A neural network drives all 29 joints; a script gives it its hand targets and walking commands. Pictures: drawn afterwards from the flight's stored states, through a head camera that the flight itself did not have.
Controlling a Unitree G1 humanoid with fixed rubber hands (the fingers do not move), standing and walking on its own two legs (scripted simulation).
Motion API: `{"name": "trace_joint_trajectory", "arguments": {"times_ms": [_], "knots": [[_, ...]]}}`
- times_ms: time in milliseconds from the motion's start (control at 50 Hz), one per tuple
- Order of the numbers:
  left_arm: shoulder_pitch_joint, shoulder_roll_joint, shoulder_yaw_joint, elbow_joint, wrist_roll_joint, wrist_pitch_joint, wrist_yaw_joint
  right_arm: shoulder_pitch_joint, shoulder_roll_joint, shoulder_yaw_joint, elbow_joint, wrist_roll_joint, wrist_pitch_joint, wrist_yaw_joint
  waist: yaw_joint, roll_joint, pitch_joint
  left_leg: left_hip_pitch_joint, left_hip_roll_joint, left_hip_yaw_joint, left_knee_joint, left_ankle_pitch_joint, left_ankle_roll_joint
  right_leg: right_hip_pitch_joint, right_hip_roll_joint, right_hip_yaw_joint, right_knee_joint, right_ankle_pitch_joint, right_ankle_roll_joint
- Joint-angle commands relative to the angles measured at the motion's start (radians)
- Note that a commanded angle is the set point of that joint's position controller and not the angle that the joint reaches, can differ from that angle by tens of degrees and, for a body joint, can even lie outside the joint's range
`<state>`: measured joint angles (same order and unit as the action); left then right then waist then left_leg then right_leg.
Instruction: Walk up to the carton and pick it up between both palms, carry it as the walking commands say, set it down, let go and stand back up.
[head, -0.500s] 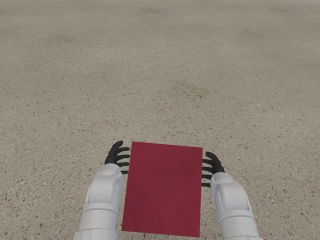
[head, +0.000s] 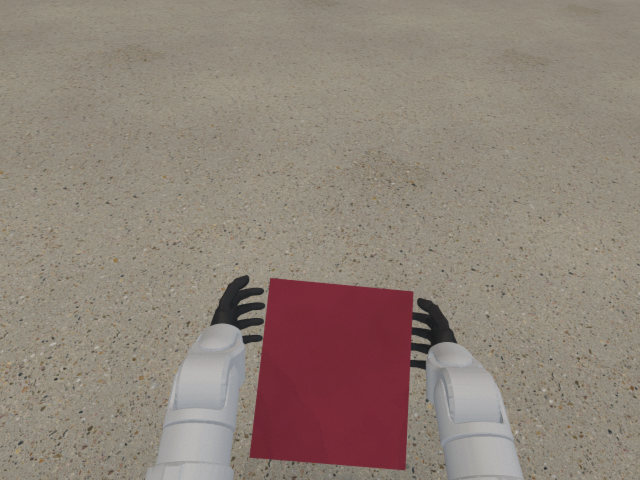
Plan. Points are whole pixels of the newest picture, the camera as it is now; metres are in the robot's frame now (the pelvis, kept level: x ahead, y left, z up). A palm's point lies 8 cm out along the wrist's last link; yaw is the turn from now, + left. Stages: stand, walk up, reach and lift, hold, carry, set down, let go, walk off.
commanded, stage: carry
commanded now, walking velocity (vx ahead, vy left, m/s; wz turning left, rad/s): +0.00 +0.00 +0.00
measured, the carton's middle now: (327, 356) +0.35 +0.00 -0.09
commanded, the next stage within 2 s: hold in 1.02 s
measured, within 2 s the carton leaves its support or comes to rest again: neither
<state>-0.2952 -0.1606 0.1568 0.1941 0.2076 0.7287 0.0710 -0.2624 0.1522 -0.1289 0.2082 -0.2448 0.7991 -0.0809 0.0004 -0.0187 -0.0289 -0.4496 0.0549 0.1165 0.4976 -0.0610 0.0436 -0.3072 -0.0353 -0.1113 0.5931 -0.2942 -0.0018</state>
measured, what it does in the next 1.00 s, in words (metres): stands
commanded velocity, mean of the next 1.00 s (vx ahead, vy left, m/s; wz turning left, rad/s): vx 0.00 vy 0.00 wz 0.00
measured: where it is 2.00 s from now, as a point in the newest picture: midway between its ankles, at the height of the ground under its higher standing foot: outside the picture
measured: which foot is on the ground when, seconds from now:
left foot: down 0.00-1.00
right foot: down 0.00-1.00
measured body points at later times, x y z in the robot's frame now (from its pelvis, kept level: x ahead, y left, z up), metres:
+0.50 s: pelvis +0.00 -0.03 +0.00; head -0.03 -0.02 +0.45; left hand +0.32 +0.10 +0.04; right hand +0.29 -0.17 +0.03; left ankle +0.13 +0.10 -0.73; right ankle +0.01 -0.12 -0.73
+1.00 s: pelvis +0.00 -0.02 +0.00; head -0.01 -0.02 +0.45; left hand +0.32 +0.11 +0.03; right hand +0.31 -0.16 +0.02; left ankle +0.13 +0.10 -0.73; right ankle +0.01 -0.12 -0.73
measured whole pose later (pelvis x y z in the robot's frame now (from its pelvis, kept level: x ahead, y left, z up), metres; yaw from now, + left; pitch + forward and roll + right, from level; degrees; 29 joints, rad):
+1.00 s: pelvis +0.00 -0.02 +0.00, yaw -1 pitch -1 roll -1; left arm -0.30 -0.16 0.18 0.22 0.22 0.72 0.08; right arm -0.28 0.16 -0.12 0.24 -0.25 0.80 -0.09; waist -0.01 -0.01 -0.02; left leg -0.43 0.08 0.11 0.51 -0.07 0.01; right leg -0.29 -0.01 -0.11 0.62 -0.32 -0.03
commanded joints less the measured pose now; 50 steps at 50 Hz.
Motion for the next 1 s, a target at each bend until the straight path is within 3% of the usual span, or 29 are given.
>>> {"name": "trace_joint_trajectory", "arguments": {"times_ms": [0,20,40,80,140,160,240,280,300,320,360,400,460,480,520,580,600,660,700,720,780,800,820,840,860,880,900,920,980], "knots": [[-0.389,-1.061,-0.648,-0.026,-0.27,-0.008,-0.267,-0.729,0.968,0.612,-0.234,0.349,-0.12,0.266,-0.015,0.059,-0.364,0.253,0.125,-0.148,-0.087,-0.039,-0.003,-0.018,-0.098,0.114,-0.123,-0.059,-0.038],[-0.42,-1.068,-0.64,-0.031,-0.264,-0.014,-0.271,-0.747,0.964,0.604,-0.256,0.333,-0.118,0.266,-0.02,0.028,-0.408,0.273,0.116,-0.128,-0.069,-0.052,-0.003,0.006,-0.095,0.107,-0.123,-0.063,-0.05],[-0.394,-1.043,-0.651,-0.051,-0.283,-0.014,-0.272,-0.659,0.959,0.582,-0.195,0.326,-0.114,0.265,-0.02,0.096,-0.427,0.28,0.127,-0.144,-0.072,0.039,0.002,0.026,-0.083,0.084,-0.085,-0.022,-0.04],[-0.41,-1.011,-0.624,-0.057,-0.274,-0.019,-0.269,-0.641,0.965,0.579,-0.177,0.327,-0.11,0.265,-0.021,-0.017,-0.448,0.248,0.134,-0.166,-0.079,0.003,-0.001,0.071,-0.089,0.094,-0.118,-0.052,-0.035],[-0.437,-1.06,-0.604,0.041,-0.251,-0.013,-0.27,-0.743,0.976,0.581,-0.171,0.318,-0.116,0.262,-0.022,-0.035,-0.38,0.253,0.12,-0.141,-0.072,0.01,0.0,0.027,-0.093,0.098,-0.104,-0.012,-0.041],[-0.423,-1.07,-0.637,-0.008,-0.279,-0.014,-0.272,-0.665,0.973,0.564,-0.173,0.317,-0.119,0.264,-0.021,0.083,-0.427,0.298,0.129,-0.154,-0.091,0.015,0.006,0.028,-0.086,0.097,-0.063,-0.067,-0.042],[-0.356,-1.06,-0.623,0.031,-0.27,-0.01,-0.275,-0.703,0.975,0.589,-0.188,0.335,-0.116,0.265,-0.014,0.059,-0.433,0.292,0.132,-0.132,-0.036,0.051,0.007,0.023,-0.103,0.117,-0.112,-0.002,-0.045],[-0.424,-1.075,-0.637,0.016,-0.293,-0.021,-0.285,-0.732,0.995,0.602,-0.211,0.334,-0.129,0.257,-0.018,-0.021,-0.416,0.228,0.117,-0.146,-0.053,-0.018,0.006,0.082,-0.114,0.113,-0.125,0.008,-0.048],[-0.428,-1.056,-0.616,0.024,-0.28,-0.031,-0.285,-0.731,0.984,0.584,-0.174,0.319,-0.128,0.256,-0.017,0.052,-0.442,0.245,0.129,-0.124,-0.025,0.109,0.003,0.084,-0.11,0.097,-0.094,0.094,-0.044],[-0.409,-1.065,-0.637,0.016,-0.274,-0.021,-0.282,-0.755,0.965,0.604,-0.243,0.329,-0.131,0.259,-0.016,0.083,-0.405,0.24,0.113,-0.105,-0.022,-0.011,-0.002,0.033,-0.125,0.138,-0.12,0.037,-0.058],[-0.396,-1.013,-0.589,0.058,-0.248,-0.014,-0.273,-0.635,0.975,0.565,-0.098,0.297,-0.11,0.257,-0.017,-0.002,-0.359,0.215,0.103,-0.129,-0.031,-0.06,-0.007,0.032,-0.123,0.13,-0.178,-0.022,-0.062],[-0.418,-1.05,-0.601,0.062,-0.259,-0.017,-0.277,-0.706,0.964,0.58,-0.17,0.314,-0.124,0.261,-0.016,-0.044,-0.381,0.213,0.081,-0.087,-0.003,-0.109,-0.018,0.038,-0.156,0.164,-0.216,-0.089,-0.065],[-0.474,-1.02,-0.579,0.042,-0.23,-0.026,-0.268,-0.782,0.973,0.582,-0.141,0.319,-0.128,0.262,-0.02,-0.035,-0.297,0.185,0.102,-0.127,-0.006,-0.138,-0.011,-0.012,-0.134,0.159,-0.236,-0.111,-0.069],[-0.482,-1.038,-0.581,0.084,-0.24,-0.023,-0.266,-0.777,0.941,0.567,-0.144,0.319,-0.135,0.263,-0.023,0.082,-0.322,0.211,0.101,-0.114,-0.027,-0.111,-0.02,-0.032,-0.117,0.136,-0.179,-0.096,-0.068],[-0.39,-1.03,-0.588,0.084,-0.241,-0.018,-0.261,-0.702,0.951,0.596,-0.159,0.328,-0.123,0.259,-0.02,-0.004,-0.351,0.206,0.082,-0.102,-0.017,-0.103,-0.029,-0.013,-0.121,0.147,-0.2,-0.127,-0.067],[-0.468,-1.023,-0.608,-0.012,-0.255,-0.031,-0.256,-0.688,0.957,0.582,-0.143,0.327,-0.127,0.263,-0.017,0.087,-0.357,0.229,0.093,-0.107,-0.019,-0.096,-0.02,-0.001,-0.13,0.154,-0.168,-0.092,-0.075],[-0.441,-1.051,-0.602,0.032,-0.254,-0.027,-0.262,-0.811,0.962,0.604,-0.216,0.35,-0.142,0.258,-0.017,0.005,-0.371,0.204,0.106,-0.124,-0.024,-0.036,-0.018,0.049,-0.129,0.135,-0.163,-0.031,-0.062],[-0.451,-1.07,-0.616,-0.014,-0.285,-0.027,-0.26,-0.802,0.982,0.615,-0.253,0.375,-0.136,0.254,-0.015,0.063,-0.391,0.215,0.133,-0.153,-0.025,0.034,-0.003,0.073,-0.103,0.107,-0.105,0.022,-0.057],[-0.379,-1.044,-0.583,0.084,-0.24,-0.026,-0.263,-0.789,0.941,0.608,-0.226,0.339,-0.136,0.252,-0.019,-0.029,-0.384,0.199,0.124,-0.127,-0.003,0.079,-0.01,0.081,-0.113,0.105,-0.123,0.129,-0.063],[-0.38,-1.041,-0.589,0.033,-0.252,-0.02,-0.261,-0.739,0.967,0.618,-0.21,0.341,-0.118,0.253,-0.018,0.021,-0.415,0.233,0.109,-0.115,-0.005,-0.013,-0.008,0.071,-0.112,0.118,-0.138,0.062,-0.062],[-0.406,-1.05,-0.595,0.091,-0.255,-0.015,-0.261,-0.658,0.955,0.575,-0.138,0.303,-0.117,0.247,-0.019,-0.02,-0.36,0.203,0.097,-0.09,-0.013,-0.054,-0.017,0.035,-0.141,0.145,-0.184,0.038,-0.063],[-0.394,-1.035,-0.617,0.042,-0.261,-0.019,-0.269,-0.646,0.946,0.58,-0.169,0.313,-0.122,0.254,-0.018,0.075,-0.36,0.229,0.099,-0.102,-0.027,-0.067,-0.016,0.025,-0.13,0.135,-0.165,0.013,-0.07],[-0.401,-1.044,-0.617,0.039,-0.27,-0.022,-0.271,-0.646,0.956,0.594,-0.178,0.32,-0.123,0.254,-0.015,-0.004,-0.382,0.231,0.091,-0.103,-0.014,-0.044,-0.01,0.056,-0.132,0.133,-0.158,0.026,-0.072],[-0.472,-1.041,-0.622,-0.009,-0.265,-0.034,-0.268,-0.735,0.954,0.577,-0.181,0.317,-0.133,0.261,-0.02,0.074,-0.372,0.276,0.119,-0.111,-0.027,0.005,-0.018,0.014,-0.119,0.125,-0.124,0.031,-0.069],[-0.446,-1.06,-0.604,0.036,-0.262,-0.028,-0.273,-0.804,0.98,0.609,-0.204,0.337,-0.136,0.257,-0.018,0.032,-0.369,0.275,0.126,-0.122,-0.017,0.036,-0.003,0.027,-0.116,0.118,-0.112,0.078,-0.066],[-0.468,-1.043,-0.644,-0.057,-0.284,-0.035,-0.275,-0.73,0.976,0.595,-0.205,0.328,-0.13,0.261,-0.021,0.07,-0.405,0.28,0.14,-0.133,-0.035,0.058,-0.003,0.049,-0.095,0.107,-0.091,0.055,-0.062],[-0.425,-1.052,-0.629,0.02,-0.277,-0.022,-0.277,-0.735,0.956,0.582,-0.198,0.322,-0.131,0.255,-0.018,0.092,-0.394,0.26,0.139,-0.122,-0.043,0.054,-0.001,0.023,-0.096,0.111,-0.093,0.003,-0.051],[-0.488,-1.071,-0.652,-0.037,-0.302,-0.026,-0.27,-0.684,0.995,0.578,-0.195,0.325,-0.124,0.254,-0.017,0.066,-0.407,0.267,0.123,-0.131,-0.062,-0.051,0.003,0.026,-0.096,0.134,-0.134,-0.09,-0.064],[-0.432,-1.055,-0.625,0.015,-0.281,-0.03,-0.273,-0.751,0.968,0.612,-0.237,0.337,-0.139,0.252,-0.014,0.03,-0.442,0.219,0.127,-0.113,0.001,0.09,0.0,0.106,-0.11,0.111,-0.103,0.097,-0.054]]}}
